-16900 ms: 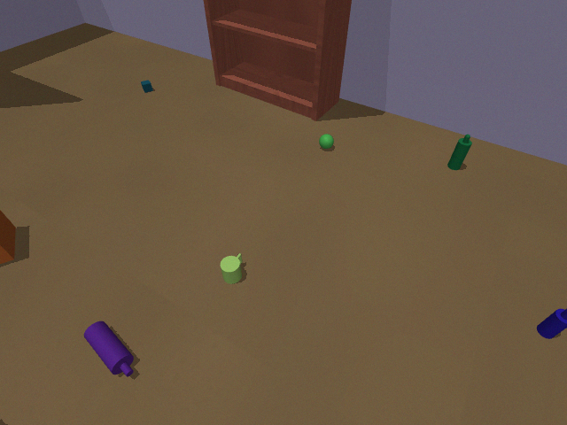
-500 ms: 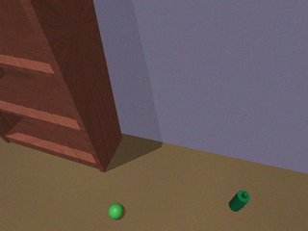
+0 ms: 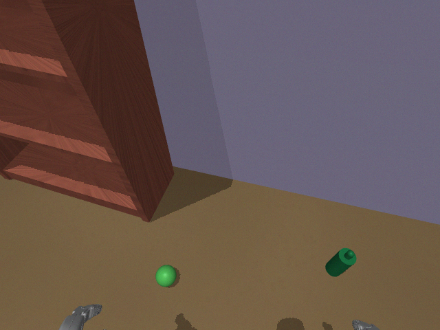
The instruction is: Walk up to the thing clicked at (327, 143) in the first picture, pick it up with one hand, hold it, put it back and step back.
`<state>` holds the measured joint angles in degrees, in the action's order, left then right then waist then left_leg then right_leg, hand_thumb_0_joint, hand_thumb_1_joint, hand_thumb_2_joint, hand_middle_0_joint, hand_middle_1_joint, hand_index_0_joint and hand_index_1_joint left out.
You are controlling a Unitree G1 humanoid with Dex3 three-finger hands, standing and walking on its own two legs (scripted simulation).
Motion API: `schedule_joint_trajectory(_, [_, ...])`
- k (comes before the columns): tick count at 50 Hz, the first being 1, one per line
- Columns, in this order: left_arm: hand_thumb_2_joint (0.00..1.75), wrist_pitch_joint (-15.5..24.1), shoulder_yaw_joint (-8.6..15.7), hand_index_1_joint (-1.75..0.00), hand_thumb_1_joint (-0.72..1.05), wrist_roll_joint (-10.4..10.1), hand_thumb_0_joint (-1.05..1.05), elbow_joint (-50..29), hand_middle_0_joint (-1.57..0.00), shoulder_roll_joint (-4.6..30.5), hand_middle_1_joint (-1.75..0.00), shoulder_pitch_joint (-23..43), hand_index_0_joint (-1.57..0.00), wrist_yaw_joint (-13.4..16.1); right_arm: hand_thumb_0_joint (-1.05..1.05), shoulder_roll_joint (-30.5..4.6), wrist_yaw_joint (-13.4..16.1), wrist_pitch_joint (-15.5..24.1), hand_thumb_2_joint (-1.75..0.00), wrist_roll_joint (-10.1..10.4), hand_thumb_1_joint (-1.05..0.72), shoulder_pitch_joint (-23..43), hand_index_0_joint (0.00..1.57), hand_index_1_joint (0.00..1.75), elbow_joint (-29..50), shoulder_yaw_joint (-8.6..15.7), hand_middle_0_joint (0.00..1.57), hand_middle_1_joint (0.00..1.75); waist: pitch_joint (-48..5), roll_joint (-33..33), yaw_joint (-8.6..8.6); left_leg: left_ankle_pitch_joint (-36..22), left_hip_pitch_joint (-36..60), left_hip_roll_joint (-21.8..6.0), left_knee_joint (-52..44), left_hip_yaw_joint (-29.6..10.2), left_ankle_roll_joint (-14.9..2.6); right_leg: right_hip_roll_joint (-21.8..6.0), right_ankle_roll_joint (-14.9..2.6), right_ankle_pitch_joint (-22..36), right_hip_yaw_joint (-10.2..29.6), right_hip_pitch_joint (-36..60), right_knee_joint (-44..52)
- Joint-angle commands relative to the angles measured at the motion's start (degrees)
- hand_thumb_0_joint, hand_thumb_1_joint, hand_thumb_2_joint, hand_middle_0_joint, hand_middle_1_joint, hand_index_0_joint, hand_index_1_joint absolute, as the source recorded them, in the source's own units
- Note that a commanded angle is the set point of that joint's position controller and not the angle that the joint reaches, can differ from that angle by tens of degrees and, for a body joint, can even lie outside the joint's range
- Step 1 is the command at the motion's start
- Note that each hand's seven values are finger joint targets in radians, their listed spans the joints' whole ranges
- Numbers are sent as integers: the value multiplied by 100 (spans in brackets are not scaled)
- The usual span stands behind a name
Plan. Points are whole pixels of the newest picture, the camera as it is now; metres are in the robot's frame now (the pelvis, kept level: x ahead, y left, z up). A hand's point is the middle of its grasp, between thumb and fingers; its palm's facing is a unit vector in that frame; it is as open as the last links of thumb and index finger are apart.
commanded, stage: rise first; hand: left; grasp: from above
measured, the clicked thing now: (166, 275) +0.42 +0.24 -0.73
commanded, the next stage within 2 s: none
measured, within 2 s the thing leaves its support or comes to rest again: neither
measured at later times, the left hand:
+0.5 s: hand out of the picture +0.16 +0.26 -0.21, palm faces -0.15 -0.88 -0.45, open 13.8 cm
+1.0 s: hand out of the picture +0.14 +0.28 -0.29, palm faces -0.33 -0.75 -0.57, open 14.2 cm
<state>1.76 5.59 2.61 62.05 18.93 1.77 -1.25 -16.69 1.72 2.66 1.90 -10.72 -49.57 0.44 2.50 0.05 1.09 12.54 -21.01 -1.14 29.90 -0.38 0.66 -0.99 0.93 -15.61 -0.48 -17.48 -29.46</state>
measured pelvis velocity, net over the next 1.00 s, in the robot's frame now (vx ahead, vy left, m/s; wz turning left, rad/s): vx -0.01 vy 0.01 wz -0.02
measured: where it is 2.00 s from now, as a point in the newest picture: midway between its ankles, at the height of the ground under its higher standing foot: outside the picture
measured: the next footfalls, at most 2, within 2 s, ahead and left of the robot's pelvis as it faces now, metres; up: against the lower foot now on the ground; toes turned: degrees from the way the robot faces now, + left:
none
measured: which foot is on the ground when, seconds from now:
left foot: down 0.00-1.00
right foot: down 0.00-1.00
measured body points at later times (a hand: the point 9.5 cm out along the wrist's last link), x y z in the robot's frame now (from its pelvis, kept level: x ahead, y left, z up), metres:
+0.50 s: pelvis +0.01 +0.00 -0.07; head +0.11 +0.01 +0.37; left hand +0.16 +0.31 -0.18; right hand +0.17 -0.26 -0.17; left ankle +0.03 +0.13 -0.73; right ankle -0.01 -0.13 -0.73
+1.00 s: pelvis -0.01 +0.01 -0.15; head +0.13 +0.03 +0.28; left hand +0.16 +0.32 -0.25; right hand +0.19 -0.24 -0.24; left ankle +0.03 +0.13 -0.73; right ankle -0.01 -0.13 -0.73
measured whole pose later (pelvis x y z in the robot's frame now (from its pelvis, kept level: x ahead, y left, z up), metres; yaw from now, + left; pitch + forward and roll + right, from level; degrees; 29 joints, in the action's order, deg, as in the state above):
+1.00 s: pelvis -0.01 +0.01 -0.15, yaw -1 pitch +26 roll -3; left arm -6.3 7.1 24.0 24.2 21.5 -12.9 1.2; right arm -13.9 -1.2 8.6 0.0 -7.3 -30.6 1.9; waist -9.4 0.5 0.9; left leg 34.4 -74.9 -1.6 83.6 -2.9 0.4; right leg -0.3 1.5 -37.9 -1.4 -69.5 -81.9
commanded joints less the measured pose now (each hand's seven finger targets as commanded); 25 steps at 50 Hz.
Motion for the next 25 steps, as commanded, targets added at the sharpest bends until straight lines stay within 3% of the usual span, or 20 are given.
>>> schedule_joint_trajectory(1, [95, 44, 666, -104, 2, 543, 0, -249, -5, 1373, -108, -330, -8, -150, 0, -853, 5, 187, -92, -108, -96, -358, 20, 30, 880, 483, 20, 30, -1655, 105, -276, -602, -69, 240, 548, 178, -84, 140, -224, 727, -92, -378, -450])
schedule_joint_trajectory(3, [97, -38, 637, -108, -12, 614, 0, -847, -4, 1285, -112, -145, -7, -75, 0, -784, -22, 195, -92, -88, -97, -247, 20, 30, 1212, 484, 20, 30, -1784, 448, -296, -449, -134, 226, 610, 167, -28, 154, -243, 497, -103, -633, -613])
schedule_joint_trajectory(5, [98, -274, 580, -108, -27, 687, 0, -1016, -5, 1092, -111, -448, -7, 20, 0, -764, -41, 187, -92, -49, -96, -165, 20, 30, 1464, 477, 20, 30, -1514, 439, -274, -258, -366, 165, 633, 107, -5, 191, -251, 250, -156, -912, -684])
schedule_joint_trajectory(8, [98, -558, 617, -108, -46, 764, 0, -1528, -7, 1159, -110, -428, -8, 125, 0, -741, -52, 220, -92, -17, -95, -40, 20, 30, 1778, 486, 20, 30, -1499, 175, -180, -69, -688, 111, 875, 45, -36, 217, -226, 33, -200, -1146, -902])
schedule_joint_trajectory(11, [97, -689, 560, -109, -53, 850, 0, -1893, -7, 1099, -109, -247, -8, 154, 0, -680, -43, 320, -91, -34, -92, -130, 20, 30, 1881, 493, 20, 30, -1445, -99, -7, 193, -1113, 116, 1329, 64, -88, 185, -182, -193, -149, -1632, -1217])
schedule_joint_trajectory(14, [98, -618, 710, -108, -54, 890, 0, -2406, -6, 1102, -108, -345, -6, 160, 0, -615, -25, 449, -90, -83, -90, -223, 20, 30, 2003, 510, 20, 30, -1637, 1, -7, 354, -1372, 97, 1717, 77, -103, 172, -177, -317, -102, -1994, -1606])
schedule_joint_trajectory(19, [100, -613, 832, -108, -53, 1120, 0, -3311, -5, 1284, -108, -904, -5, 162, 0, -585, 33, 597, -90, -113, -89, -283, 20, 30, 2132, 553, 20, 30, -2249, 344, -17, -257, -1401, 52, 2306, 75, -120, 135, -162, 294, -47, -2244, -2160])
schedule_joint_trajectory(20, [100, -656, 727, -108, -53, 1138, 0, -3373, -6, 1136, -108, -1125, -5, 149, 0, -568, 39, 605, -90, -117, -90, -277, 20, 30, 2158, 542, 20, 30, -2299, 327, 13, -341, -1390, 41, 2356, 46, -122, 157, -161, 347, -60, -2290, -2226])
schedule_joint_trajectory(25, [99, -879, 677, -107, -55, 1242, 0, -3861, -6, 1082, -106, -1547, -5, 172, 0, -576, 10, 646, -90, -137, -91, -218, 20, 30, 2214, 541, 20, 30, -2561, 394, 25, -1005, -1479, -20, 2802, -47, -154, 170, -133, 741, -104, -2582, -2605])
